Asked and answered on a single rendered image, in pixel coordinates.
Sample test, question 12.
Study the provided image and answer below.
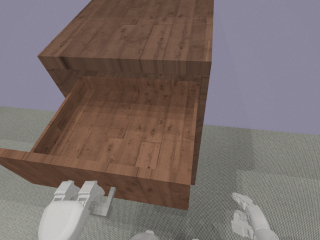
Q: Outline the robot right hand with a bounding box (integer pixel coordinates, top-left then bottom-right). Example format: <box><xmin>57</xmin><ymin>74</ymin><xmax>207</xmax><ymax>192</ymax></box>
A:
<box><xmin>231</xmin><ymin>192</ymin><xmax>270</xmax><ymax>240</ymax></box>

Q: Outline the drawer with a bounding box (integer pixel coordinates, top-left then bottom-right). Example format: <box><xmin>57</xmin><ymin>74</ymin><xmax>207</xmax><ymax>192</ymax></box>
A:
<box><xmin>0</xmin><ymin>76</ymin><xmax>200</xmax><ymax>211</ymax></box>

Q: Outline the right robot forearm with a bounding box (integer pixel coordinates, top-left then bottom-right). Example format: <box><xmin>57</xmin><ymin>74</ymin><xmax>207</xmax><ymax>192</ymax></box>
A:
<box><xmin>253</xmin><ymin>228</ymin><xmax>279</xmax><ymax>240</ymax></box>

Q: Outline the cabinet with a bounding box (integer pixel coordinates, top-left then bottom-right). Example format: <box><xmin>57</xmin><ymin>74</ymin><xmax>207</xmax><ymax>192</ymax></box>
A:
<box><xmin>37</xmin><ymin>0</ymin><xmax>214</xmax><ymax>185</ymax></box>

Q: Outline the robot left shin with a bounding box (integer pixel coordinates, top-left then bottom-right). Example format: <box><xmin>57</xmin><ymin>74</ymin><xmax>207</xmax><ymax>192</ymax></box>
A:
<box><xmin>145</xmin><ymin>230</ymin><xmax>155</xmax><ymax>235</ymax></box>

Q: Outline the robot left hand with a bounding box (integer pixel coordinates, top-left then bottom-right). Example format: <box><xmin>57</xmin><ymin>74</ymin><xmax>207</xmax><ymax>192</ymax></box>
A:
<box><xmin>38</xmin><ymin>180</ymin><xmax>105</xmax><ymax>240</ymax></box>

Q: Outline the handle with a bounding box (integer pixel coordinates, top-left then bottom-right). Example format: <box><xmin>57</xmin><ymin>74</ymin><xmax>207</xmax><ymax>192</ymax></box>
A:
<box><xmin>68</xmin><ymin>180</ymin><xmax>116</xmax><ymax>219</ymax></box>

